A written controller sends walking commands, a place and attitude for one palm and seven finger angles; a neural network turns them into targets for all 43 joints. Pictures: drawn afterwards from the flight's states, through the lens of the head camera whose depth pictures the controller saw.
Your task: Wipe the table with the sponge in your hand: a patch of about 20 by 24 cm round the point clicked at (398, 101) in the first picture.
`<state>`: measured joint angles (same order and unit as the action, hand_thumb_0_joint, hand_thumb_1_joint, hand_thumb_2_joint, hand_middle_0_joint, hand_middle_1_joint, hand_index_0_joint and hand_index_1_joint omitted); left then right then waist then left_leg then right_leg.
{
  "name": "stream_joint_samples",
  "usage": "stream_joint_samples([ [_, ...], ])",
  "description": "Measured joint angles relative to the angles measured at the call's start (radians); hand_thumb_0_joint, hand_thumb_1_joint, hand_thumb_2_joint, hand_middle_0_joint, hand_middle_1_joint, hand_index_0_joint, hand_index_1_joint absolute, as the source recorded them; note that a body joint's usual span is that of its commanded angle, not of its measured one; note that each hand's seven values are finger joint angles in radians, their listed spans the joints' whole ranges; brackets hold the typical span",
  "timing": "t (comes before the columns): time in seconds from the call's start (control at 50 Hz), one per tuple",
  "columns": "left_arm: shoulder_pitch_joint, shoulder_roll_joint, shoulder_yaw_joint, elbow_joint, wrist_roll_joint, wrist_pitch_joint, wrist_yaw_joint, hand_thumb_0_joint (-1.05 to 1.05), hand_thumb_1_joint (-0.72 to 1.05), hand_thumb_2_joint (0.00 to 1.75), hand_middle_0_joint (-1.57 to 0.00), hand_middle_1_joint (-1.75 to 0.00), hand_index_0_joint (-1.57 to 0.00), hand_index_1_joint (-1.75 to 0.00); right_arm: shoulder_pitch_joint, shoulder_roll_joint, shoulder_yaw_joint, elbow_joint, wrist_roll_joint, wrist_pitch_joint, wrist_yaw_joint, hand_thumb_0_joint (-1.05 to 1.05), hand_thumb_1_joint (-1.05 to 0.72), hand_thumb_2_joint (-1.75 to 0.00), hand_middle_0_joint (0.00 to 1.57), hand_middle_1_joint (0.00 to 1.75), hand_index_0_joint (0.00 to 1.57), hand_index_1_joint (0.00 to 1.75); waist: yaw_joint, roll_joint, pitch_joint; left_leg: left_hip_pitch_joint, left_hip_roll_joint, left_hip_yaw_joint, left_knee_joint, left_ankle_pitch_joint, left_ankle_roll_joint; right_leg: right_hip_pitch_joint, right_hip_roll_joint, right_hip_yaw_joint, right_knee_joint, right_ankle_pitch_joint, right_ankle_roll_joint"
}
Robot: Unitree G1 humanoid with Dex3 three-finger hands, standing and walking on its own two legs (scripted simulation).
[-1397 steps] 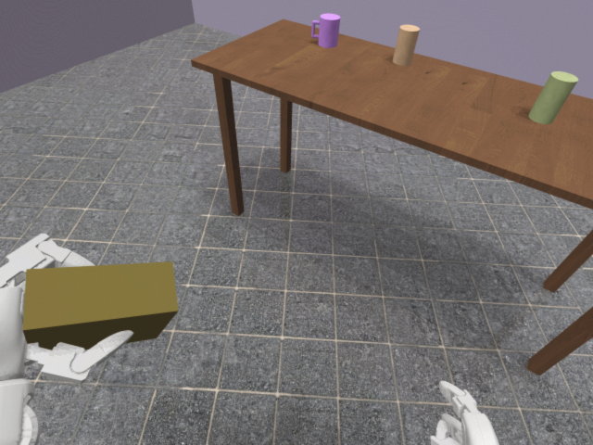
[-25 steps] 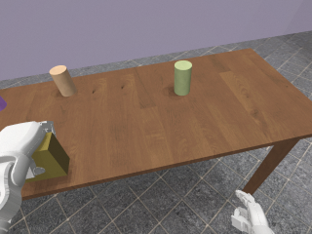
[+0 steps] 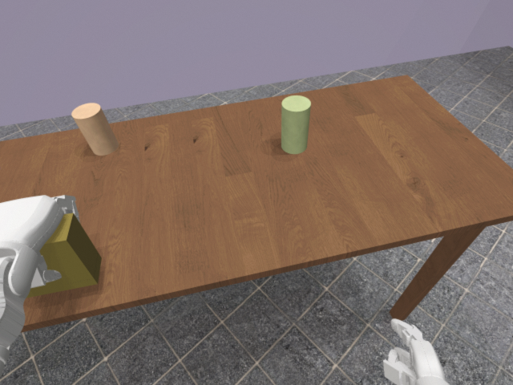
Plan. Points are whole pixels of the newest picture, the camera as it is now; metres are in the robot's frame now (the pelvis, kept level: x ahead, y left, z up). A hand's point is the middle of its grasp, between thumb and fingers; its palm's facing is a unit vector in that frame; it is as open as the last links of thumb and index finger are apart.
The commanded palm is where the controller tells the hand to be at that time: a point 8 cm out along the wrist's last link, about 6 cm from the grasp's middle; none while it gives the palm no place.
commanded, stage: move the sponge above the wiping area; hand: left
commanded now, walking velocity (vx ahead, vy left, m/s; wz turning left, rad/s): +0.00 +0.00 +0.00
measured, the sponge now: (53, 264) +0.24 +0.37 +0.05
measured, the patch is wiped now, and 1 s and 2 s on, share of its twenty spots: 0.00 0.00 0.05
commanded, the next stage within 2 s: lower the sponge onto the table in 0.36 s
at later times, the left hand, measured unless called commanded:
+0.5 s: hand (37, 245) +0.25 +0.37 +0.10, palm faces -0.08 -0.01 -1.00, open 9.3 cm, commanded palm +0.22 +0.36 +0.17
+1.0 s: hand (45, 255) +0.24 +0.35 +0.09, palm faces -0.07 -0.01 -1.00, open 9.3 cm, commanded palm +0.22 +0.35 +0.15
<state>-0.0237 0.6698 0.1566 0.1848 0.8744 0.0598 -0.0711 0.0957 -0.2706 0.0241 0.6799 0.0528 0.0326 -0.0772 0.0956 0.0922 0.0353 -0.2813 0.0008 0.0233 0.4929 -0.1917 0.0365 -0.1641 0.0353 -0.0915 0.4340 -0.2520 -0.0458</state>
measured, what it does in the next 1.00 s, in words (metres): stands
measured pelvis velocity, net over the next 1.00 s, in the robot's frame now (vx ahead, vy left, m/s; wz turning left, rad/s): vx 0.00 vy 0.01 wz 0.00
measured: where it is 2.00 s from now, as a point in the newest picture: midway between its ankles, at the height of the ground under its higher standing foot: outside the picture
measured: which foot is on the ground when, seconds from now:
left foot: down 0.00-1.00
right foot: down 0.00-1.00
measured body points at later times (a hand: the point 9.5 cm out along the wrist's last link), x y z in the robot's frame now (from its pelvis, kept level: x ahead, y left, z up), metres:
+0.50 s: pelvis +0.01 +0.01 +0.00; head +0.02 -0.02 +0.45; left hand +0.25 +0.36 +0.15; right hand +0.22 -0.21 -0.10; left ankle +0.05 +0.10 -0.74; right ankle -0.01 -0.09 -0.74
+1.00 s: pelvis +0.00 +0.01 +0.00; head +0.01 -0.02 +0.45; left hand +0.23 +0.35 +0.15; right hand +0.22 -0.21 -0.10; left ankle +0.05 +0.10 -0.74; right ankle -0.01 -0.09 -0.74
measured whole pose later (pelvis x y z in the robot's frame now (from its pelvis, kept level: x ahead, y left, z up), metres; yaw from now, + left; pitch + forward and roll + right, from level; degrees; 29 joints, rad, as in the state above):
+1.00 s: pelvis +0.00 +0.01 +0.00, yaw +0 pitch -1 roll -1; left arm 0.08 0.63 0.14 0.04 0.87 0.08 -0.05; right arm 0.09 -0.26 0.02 0.67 0.05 0.04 -0.06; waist 0.11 0.10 0.02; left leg -0.28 -0.01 0.02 0.49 -0.19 0.05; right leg -0.16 0.03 -0.09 0.43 -0.25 -0.03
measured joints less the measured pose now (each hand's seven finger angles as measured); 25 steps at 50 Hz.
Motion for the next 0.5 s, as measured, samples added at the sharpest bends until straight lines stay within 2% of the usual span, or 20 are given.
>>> stream_joint_samples([
  [0.16,0.018,0.000,0.020,-0.027,-0.009,-0.030,0.018,0.00,-0.43,1.06,-0.79,-1.38,-0.80,-1.38,0.019,-0.012,-0.020,0.005,-0.001,-0.002,-0.002,0.01,-0.90,-0.90,0.20,0.30,0.20,0.30,-0.002,0.002,-0.003,-0.012,0.000,0.001,0.015,-0.012,0.002,-0.009,0.000,0.001,0.009,-0.008,0.002],
  [0.36,0.071,-0.006,0.025,-0.093,-0.025,0.004,0.025,0.00,-0.43,1.06,-0.79,-1.38,-0.80,-1.38,0.012,-0.002,-0.014,-0.009,-0.001,0.005,0.012,0.02,-0.90,-0.90,0.20,0.30,0.20,0.30,-0.003,0.007,-0.016,-0.007,-0.004,0.009,0.011,-0.017,0.006,-0.009,-0.005,0.010,0.010,-0.013,0.008],
  [0.5,0.075,0.003,0.023,-0.087,-0.025,0.020,0.007,0.00,-0.43,1.06,-0.79,-1.38,-0.80,-1.38,-0.007,0.004,0.000,-0.012,0.001,0.007,0.010,0.01,-0.90,-0.90,0.20,0.30,0.20,0.30,0.009,0.007,-0.012,-0.003,-0.006,0.002,0.013,-0.018,0.007,0.000,-0.006,0.004,0.006,-0.013,0.009],
])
